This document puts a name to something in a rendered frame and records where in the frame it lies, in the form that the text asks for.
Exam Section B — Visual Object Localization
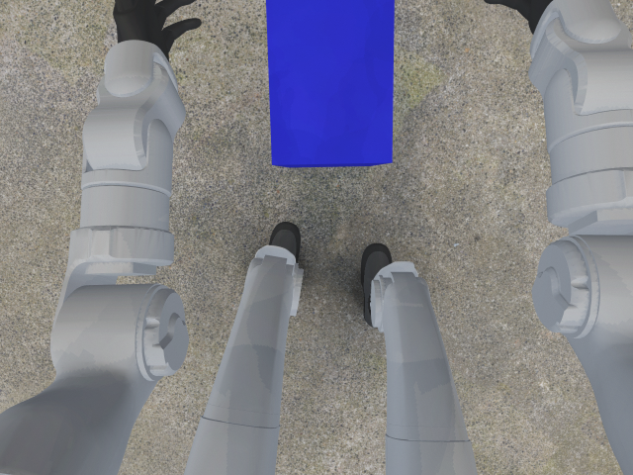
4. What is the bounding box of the right robot forearm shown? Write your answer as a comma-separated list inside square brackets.
[528, 0, 633, 236]

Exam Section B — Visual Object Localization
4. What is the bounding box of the left robot forearm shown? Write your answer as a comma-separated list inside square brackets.
[50, 40, 186, 370]

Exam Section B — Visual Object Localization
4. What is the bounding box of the right robot hand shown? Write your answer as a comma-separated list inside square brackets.
[484, 0, 553, 34]

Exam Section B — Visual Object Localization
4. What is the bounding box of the robot right foot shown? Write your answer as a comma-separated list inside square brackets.
[361, 243, 392, 327]

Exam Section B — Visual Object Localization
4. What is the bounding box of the left robot upper arm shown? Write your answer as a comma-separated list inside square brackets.
[0, 283, 189, 475]

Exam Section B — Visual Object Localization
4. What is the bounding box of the carton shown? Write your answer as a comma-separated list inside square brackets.
[266, 0, 395, 167]

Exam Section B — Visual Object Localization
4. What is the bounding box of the left robot hand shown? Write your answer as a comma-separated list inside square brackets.
[113, 0, 202, 61]

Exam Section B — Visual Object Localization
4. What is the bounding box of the right robot upper arm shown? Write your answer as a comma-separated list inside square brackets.
[531, 235, 633, 475]

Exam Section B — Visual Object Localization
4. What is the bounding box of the robot foot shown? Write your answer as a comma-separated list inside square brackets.
[269, 222, 301, 263]
[361, 243, 392, 327]

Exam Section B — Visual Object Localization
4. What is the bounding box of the robot left foot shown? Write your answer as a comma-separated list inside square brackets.
[269, 222, 301, 263]

